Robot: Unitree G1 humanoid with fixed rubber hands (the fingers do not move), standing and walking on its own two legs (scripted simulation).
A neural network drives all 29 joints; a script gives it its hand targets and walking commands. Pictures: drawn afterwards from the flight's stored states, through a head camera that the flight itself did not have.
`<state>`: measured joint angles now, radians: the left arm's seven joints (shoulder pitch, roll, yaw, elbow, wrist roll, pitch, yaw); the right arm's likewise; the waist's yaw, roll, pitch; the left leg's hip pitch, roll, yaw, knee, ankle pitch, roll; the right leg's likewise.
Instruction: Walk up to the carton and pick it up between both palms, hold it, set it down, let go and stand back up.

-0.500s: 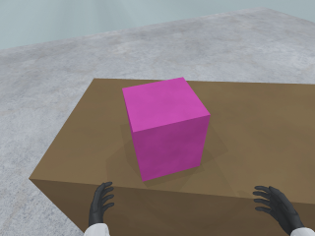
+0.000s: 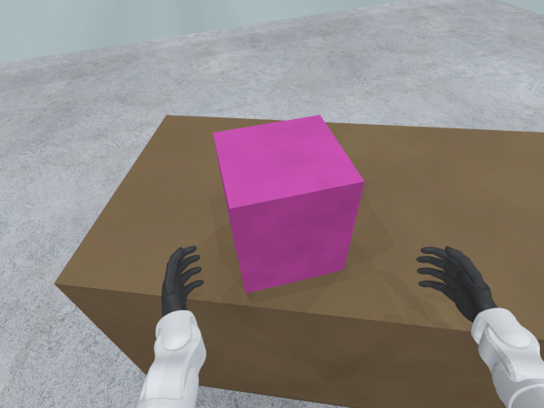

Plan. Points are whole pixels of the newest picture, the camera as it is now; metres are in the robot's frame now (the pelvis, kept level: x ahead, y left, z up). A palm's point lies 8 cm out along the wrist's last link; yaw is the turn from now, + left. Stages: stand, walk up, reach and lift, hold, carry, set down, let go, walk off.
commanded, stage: reach and lift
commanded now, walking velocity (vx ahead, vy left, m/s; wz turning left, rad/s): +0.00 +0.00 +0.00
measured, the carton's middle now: (282, 205) +0.48 +0.05 +0.01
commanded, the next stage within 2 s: none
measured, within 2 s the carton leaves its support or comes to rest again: neither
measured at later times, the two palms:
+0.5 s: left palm (170, 266) +0.29 +0.20 +0.07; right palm (457, 253) +0.35 -0.23 +0.05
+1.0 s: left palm (163, 227) +0.33 +0.21 +0.11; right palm (437, 195) +0.43 -0.20 +0.10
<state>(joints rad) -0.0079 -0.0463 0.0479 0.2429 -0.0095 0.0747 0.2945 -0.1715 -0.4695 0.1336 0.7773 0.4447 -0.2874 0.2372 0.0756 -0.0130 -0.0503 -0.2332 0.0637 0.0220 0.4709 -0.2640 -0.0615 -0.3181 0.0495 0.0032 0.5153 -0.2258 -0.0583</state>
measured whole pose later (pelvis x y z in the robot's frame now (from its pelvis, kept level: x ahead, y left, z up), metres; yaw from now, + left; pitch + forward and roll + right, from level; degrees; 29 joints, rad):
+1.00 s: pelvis +0.00 +0.00 +0.01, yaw +0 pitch +7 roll +0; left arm -0.39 0.03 0.15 0.10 -0.07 0.54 0.24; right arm -0.63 -0.50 0.07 0.73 0.40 0.13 0.16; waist 0.12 0.02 -0.06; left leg -0.29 0.08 0.02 0.35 -0.19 -0.07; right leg -0.35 0.07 0.00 0.34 -0.12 -0.06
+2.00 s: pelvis +0.01 +0.01 +0.00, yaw +1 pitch +19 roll +0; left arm -0.81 0.04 0.21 0.59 -0.07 0.41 0.21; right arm -1.07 -0.49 0.04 1.14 0.28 0.14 0.16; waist 0.21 0.04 -0.18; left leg -0.53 0.07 0.00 0.36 -0.16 -0.06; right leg -0.55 0.06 -0.02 0.30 -0.08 -0.05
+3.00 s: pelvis +0.00 +0.00 -0.02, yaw +0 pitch +29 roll +0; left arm -0.85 -0.08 0.31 0.93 0.04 -0.11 0.20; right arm -1.06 -0.29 -0.06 1.30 0.13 -0.18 0.03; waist 0.24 0.02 -0.28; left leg -0.81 0.07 0.01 0.49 -0.19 -0.07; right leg -0.86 0.06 -0.01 0.46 -0.11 -0.05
